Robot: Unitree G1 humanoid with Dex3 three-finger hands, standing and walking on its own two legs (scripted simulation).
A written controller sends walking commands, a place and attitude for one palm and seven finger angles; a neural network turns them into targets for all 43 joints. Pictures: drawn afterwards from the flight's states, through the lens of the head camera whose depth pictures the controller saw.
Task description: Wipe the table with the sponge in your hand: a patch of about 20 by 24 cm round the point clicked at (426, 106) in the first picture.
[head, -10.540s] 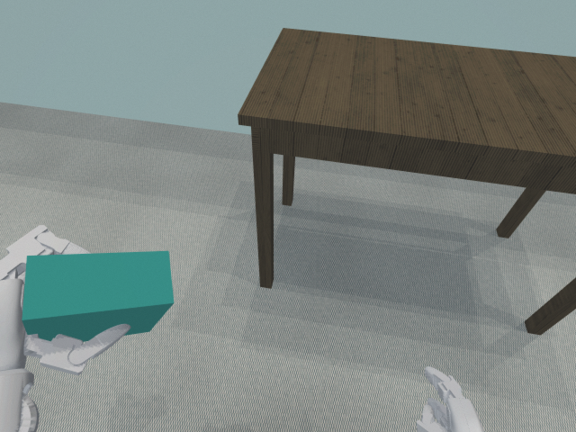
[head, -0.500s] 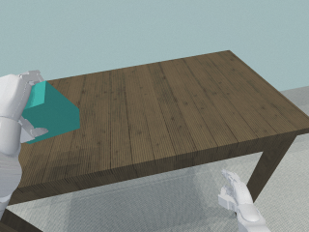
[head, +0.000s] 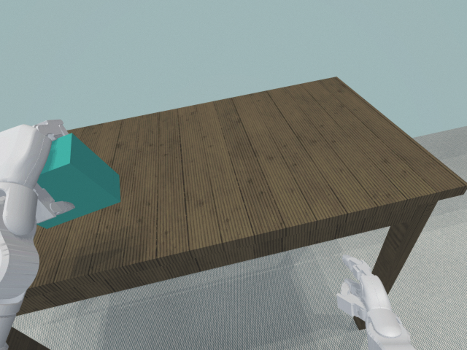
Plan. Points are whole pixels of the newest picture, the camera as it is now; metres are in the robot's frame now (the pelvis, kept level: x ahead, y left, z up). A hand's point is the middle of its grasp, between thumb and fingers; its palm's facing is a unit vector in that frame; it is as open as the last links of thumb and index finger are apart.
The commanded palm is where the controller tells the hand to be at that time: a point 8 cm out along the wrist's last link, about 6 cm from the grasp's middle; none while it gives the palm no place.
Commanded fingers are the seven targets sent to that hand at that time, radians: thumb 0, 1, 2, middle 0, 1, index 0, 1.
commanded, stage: move the sponge above the wiping area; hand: left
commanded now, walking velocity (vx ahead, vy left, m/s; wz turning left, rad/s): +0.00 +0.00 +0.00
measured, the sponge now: (67, 190) +0.26 +0.31 +0.20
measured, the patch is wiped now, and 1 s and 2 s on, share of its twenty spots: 0.00 0.00 0.05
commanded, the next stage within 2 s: none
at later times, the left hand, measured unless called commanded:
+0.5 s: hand (59, 204) +0.24 +0.33 +0.18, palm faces +0.13 -0.10 -0.99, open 9.8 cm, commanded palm +0.20 +0.30 +0.27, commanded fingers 0.00 0.10 1.30 -1.20 -1.60 -1.20 -1.60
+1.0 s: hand (85, 220) +0.25 +0.30 +0.14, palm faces +0.03 -0.16 -0.99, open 9.8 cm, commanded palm +0.22 +0.30 +0.25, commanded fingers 0.00 0.10 1.30 -1.20 -1.60 -1.20 -1.60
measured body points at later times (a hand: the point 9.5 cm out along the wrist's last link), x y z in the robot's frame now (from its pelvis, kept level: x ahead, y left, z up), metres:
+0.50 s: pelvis +0.01 +0.01 +0.00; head -0.01 -0.05 +0.45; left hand +0.23 +0.33 +0.23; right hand +0.28 -0.18 -0.07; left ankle +0.06 +0.14 -0.74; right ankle +0.01 -0.09 -0.74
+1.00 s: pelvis +0.01 +0.02 +0.00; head +0.00 -0.03 +0.45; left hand +0.24 +0.30 +0.19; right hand +0.28 -0.16 -0.07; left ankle +0.06 +0.14 -0.74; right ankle +0.01 -0.09 -0.74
